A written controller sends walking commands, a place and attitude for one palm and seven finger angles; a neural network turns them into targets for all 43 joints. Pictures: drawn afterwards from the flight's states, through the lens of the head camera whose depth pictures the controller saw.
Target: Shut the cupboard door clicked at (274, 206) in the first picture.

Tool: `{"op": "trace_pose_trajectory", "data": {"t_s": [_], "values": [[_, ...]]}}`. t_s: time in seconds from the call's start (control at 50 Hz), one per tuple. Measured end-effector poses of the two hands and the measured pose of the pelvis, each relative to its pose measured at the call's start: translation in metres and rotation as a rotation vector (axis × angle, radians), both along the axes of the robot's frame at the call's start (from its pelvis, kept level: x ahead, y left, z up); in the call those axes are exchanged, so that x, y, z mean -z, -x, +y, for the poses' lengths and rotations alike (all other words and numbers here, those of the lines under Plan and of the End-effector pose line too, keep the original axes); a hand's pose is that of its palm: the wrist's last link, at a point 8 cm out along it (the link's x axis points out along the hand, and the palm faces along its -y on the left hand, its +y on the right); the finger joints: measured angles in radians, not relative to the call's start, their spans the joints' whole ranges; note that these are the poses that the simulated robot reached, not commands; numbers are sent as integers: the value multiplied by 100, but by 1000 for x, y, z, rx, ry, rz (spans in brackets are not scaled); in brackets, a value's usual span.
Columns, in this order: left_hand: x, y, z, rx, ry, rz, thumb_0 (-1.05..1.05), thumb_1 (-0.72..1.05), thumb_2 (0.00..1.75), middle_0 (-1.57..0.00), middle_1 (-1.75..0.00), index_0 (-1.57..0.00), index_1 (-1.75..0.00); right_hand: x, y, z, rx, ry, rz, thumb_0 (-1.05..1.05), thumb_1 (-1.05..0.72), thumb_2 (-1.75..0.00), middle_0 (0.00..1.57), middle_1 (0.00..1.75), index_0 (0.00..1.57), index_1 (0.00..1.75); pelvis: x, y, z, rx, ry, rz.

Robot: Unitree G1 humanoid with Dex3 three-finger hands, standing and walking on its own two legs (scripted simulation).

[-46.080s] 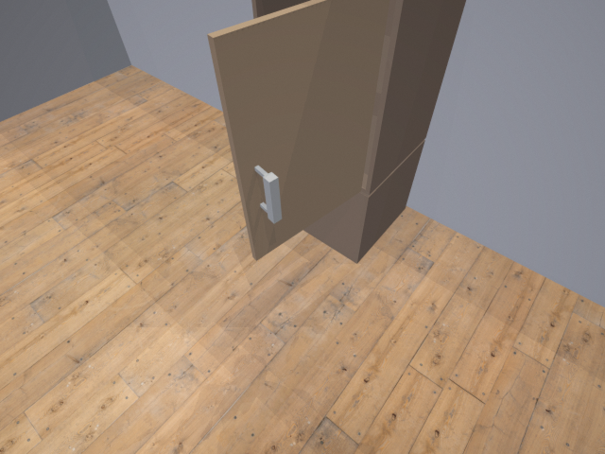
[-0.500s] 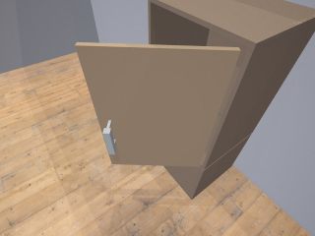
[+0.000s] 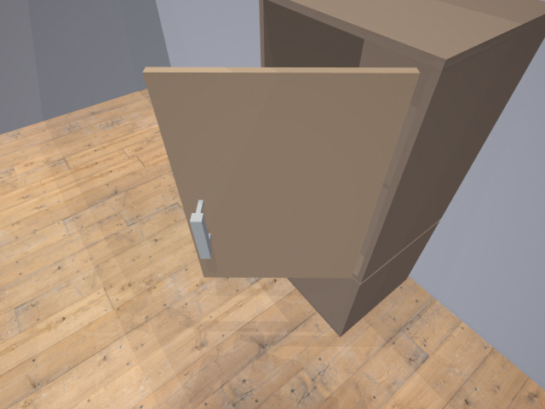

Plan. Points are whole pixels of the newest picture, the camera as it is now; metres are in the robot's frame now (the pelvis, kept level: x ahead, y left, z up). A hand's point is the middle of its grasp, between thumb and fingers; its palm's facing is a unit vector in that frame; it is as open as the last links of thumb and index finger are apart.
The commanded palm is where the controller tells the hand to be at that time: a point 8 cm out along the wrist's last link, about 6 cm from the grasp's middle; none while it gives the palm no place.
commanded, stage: come to a stop and stand still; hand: left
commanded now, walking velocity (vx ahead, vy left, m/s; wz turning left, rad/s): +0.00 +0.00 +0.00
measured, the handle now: (203, 229) +0.49 +0.18 -0.09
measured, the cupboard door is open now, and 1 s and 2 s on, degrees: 52 52 52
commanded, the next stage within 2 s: look again from close up in 0.34 s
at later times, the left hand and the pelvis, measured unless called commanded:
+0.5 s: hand out of the picture +0.03 +0.20 -0.16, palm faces -0.03 -0.96 -0.26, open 7.3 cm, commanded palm none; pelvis +0.01 +0.00 +0.01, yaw -1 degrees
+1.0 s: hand out of the picture +0.13 +0.19 -0.15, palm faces -0.03 -0.96 -0.29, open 7.3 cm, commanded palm none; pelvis +0.05 -0.02 +0.01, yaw -1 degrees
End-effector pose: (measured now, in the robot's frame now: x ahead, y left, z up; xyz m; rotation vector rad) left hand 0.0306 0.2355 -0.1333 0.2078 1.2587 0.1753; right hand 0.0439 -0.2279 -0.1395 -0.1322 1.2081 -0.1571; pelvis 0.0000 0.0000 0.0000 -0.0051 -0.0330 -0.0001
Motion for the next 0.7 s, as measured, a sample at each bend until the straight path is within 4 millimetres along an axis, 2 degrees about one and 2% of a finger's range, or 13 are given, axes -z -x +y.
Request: {"op": "trace_pose_trajectory", "data": {"t_s": [0.1,0.2,0.32,0.4,0.52,0.7], "values": [[-11,-3,22,20,-33,-30,0,91,90,-20,-30,-20,-30,4,17,11,-29,-21,16,0,-93,-90,20,30,20,30,-1,9,10,5,-15,3],[-18,6,34,19,-60,-3,0,91,90,-20,-30,-20,-30,8,31,12,-44,-30,70,0,-92,-90,20,30,20,30,-3,12,13,7,-25,11],[-17,20,33,14,-58,75,0,91,90,-20,-30,-20,-30,7,35,1,-41,-14,114,0,-91,-90,20,30,20,30,-5,7,11,12,-27,26],[-15,20,25,13,-41,108,0,91,90,-20,-30,-20,-30,4,32,-9,-37,6,133,0,-91,-90,20,30,20,30,-6,-1,8,13,-26,33],[-9,-1,11,24,-10,105,0,91,90,-20,-30,-20,-30,-1,15,-20,-37,33,138,0,-91,-90,20,30,20,30,-7,-15,2,13,-23,36],[-7,-52,-3,51,5,27,0,91,90,-20,-30,-21,-30,-5,-21,-27,-46,43,101,0,-91,-90,20,30,20,30,-8,-33,-8,12,-21,34]]}}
